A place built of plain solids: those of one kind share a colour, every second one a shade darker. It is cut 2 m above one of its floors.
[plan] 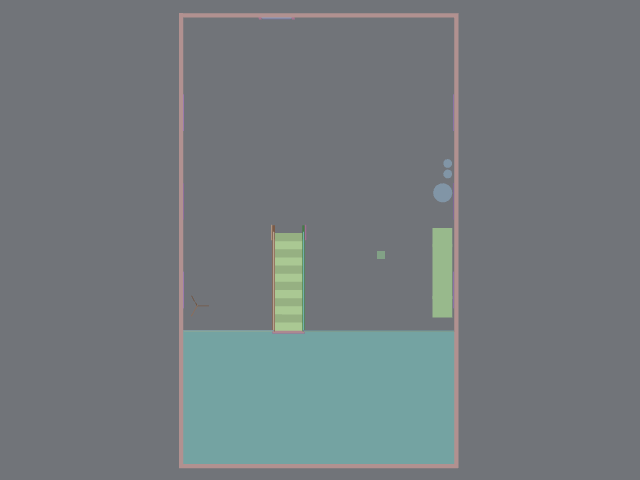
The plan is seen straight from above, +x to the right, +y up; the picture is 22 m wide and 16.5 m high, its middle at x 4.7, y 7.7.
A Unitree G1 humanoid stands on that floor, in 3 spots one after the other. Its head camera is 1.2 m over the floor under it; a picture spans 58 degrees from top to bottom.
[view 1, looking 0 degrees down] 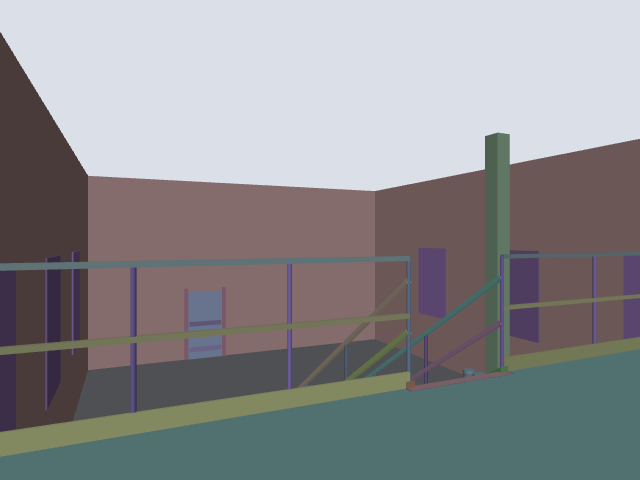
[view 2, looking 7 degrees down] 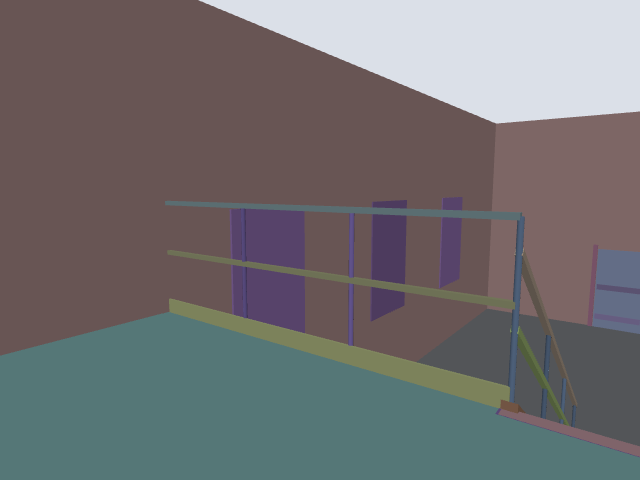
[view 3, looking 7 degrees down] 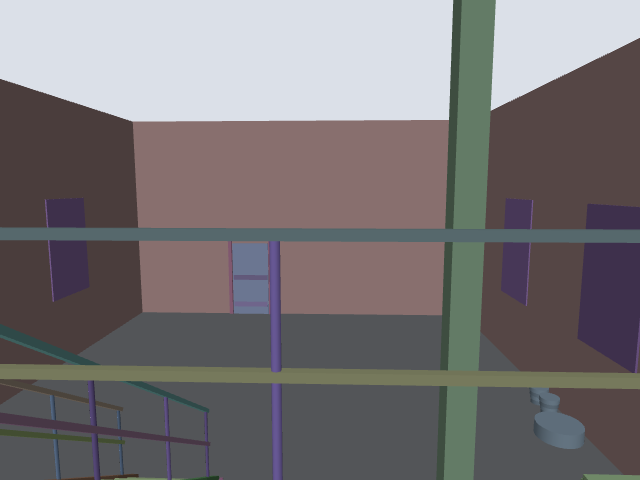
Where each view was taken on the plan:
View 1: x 1.00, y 1.64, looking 66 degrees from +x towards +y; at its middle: wall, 15.01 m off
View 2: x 3.62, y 2.18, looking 127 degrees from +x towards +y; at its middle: wall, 6.06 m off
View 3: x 5.62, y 3.22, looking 92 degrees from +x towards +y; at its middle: handrail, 1.36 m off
